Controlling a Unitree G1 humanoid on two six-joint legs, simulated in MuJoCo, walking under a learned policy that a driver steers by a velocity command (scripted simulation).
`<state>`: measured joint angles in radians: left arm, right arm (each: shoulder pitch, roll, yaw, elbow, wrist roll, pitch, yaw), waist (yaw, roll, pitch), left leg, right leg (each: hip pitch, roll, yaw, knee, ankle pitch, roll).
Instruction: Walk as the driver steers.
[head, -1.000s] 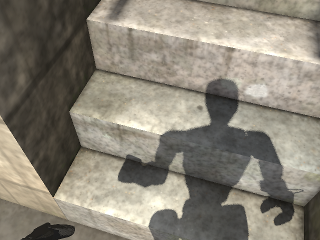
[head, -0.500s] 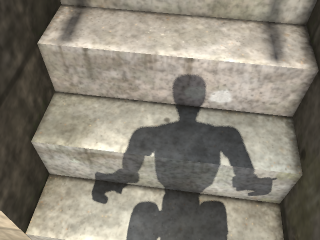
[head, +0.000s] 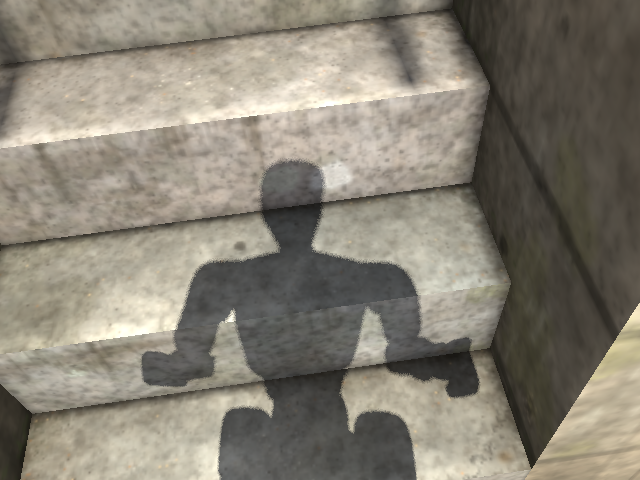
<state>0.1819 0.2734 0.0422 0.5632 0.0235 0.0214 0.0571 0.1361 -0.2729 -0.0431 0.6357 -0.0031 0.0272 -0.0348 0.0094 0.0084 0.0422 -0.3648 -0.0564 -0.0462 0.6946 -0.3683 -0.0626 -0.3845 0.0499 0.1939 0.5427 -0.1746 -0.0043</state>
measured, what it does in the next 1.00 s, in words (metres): steps on the spot: left foot, then right foot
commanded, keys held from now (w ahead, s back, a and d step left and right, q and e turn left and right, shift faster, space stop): no key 1.00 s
